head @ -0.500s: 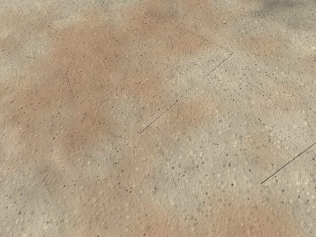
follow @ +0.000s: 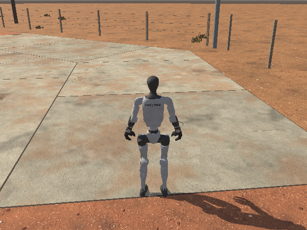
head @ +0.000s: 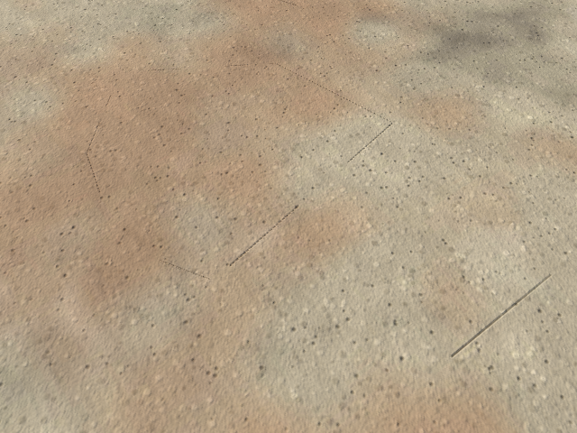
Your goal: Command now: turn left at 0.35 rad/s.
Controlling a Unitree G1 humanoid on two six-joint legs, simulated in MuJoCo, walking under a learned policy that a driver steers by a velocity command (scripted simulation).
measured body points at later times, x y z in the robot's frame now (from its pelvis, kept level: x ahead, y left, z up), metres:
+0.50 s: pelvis -0.01 +0.04 +0.00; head +0.02 +0.08 +0.44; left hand +0.05 +0.36 -0.12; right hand +0.22 -0.18 -0.08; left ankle -0.03 +0.14 -0.74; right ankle -0.01 -0.11 -0.67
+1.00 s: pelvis +0.00 +0.05 -0.01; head +0.03 +0.05 +0.44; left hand +0.06 +0.36 -0.11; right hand +0.22 -0.18 -0.10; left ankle -0.03 +0.14 -0.74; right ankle +0.04 -0.09 -0.74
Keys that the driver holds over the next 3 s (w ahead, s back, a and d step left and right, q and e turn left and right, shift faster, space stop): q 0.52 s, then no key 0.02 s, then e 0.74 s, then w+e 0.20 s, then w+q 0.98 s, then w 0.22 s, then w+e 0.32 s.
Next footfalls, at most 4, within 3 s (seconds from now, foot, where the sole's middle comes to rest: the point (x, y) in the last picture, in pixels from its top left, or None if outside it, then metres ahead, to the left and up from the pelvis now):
0.40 left None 0.01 0.15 -0.77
0.80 right None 0.08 -0.08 -0.77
1.40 right None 0.03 -0.10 -0.77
1.90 left None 0.39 0.10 -0.77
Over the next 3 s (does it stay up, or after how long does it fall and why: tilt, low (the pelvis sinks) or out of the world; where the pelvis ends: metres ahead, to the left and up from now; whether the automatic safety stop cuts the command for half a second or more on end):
stays up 0.79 0.14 0.00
